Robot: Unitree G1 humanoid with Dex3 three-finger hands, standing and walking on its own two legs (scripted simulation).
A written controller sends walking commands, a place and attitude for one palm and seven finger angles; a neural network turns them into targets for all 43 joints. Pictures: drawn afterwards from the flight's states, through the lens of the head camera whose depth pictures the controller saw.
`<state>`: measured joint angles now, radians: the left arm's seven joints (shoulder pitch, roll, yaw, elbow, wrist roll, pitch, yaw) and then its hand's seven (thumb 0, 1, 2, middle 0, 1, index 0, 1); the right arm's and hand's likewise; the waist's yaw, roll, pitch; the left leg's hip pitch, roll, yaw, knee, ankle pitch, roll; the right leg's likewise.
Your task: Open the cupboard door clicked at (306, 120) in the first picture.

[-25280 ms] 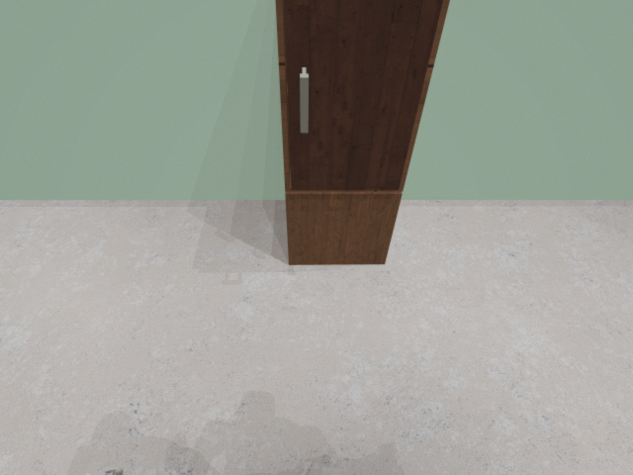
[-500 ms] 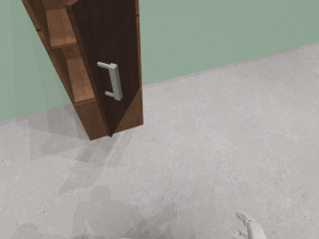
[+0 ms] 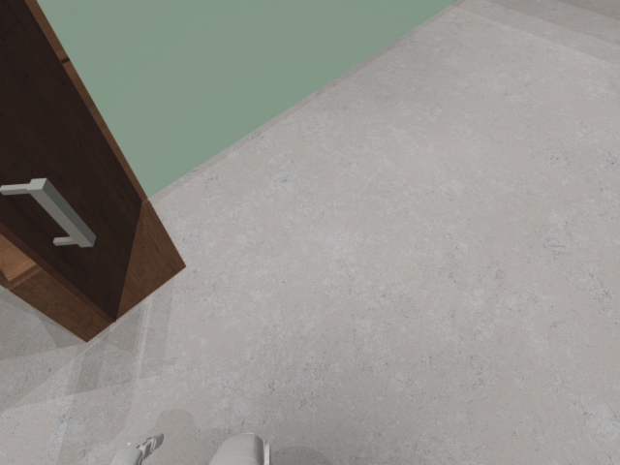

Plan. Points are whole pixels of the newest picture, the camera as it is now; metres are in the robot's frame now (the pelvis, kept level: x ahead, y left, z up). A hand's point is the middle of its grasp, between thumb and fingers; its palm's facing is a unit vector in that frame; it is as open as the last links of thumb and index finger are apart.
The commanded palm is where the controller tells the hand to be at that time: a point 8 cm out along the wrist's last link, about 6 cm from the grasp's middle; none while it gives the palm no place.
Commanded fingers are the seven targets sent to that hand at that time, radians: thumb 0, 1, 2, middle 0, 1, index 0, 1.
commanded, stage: walk to a spot facing it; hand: left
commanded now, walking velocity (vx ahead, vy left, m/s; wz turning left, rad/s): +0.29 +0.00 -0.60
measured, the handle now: (51, 216) +0.46 +0.44 -0.01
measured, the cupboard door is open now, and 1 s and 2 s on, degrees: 49 49 49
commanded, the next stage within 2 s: turn to face it in 1.92 s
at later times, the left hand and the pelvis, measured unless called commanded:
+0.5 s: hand (223, 364) +0.28 +0.16 -0.16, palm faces -0.34 -0.93 -0.13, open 7.4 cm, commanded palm none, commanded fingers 0.00 0.90 0.90 -0.20 -0.30 -0.20 -0.30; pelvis +0.12 +0.02 +0.01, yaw -19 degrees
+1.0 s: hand (299, 296) +0.40 +0.04 -0.16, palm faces -0.41 -0.88 -0.22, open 7.2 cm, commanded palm none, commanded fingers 0.00 0.90 0.90 -0.20 -0.30 -0.20 -0.30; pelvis +0.29 -0.13 +0.01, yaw -28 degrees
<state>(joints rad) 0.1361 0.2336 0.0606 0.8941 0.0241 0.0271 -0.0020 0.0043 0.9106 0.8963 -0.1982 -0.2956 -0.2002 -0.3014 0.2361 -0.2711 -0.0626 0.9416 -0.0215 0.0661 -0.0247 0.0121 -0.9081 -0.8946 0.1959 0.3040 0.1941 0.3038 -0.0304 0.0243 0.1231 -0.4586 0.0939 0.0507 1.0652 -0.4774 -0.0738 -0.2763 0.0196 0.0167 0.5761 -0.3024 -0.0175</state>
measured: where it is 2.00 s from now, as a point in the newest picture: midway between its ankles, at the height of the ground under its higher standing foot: (421, 291)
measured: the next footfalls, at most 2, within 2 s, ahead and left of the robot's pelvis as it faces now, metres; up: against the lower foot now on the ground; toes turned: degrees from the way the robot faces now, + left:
left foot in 0.20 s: +0.11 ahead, +0.13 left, +0.00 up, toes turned -2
right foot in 0.68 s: +0.27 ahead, -0.17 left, +0.00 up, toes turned -30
